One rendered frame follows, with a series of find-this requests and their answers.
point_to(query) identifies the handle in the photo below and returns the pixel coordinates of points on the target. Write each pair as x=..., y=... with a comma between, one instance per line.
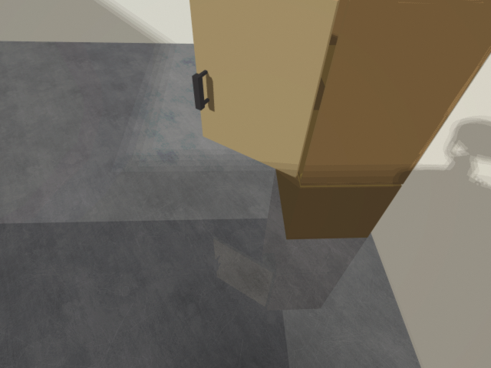
x=198, y=90

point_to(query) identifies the cupboard door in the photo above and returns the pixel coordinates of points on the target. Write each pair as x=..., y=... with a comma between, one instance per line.
x=264, y=60

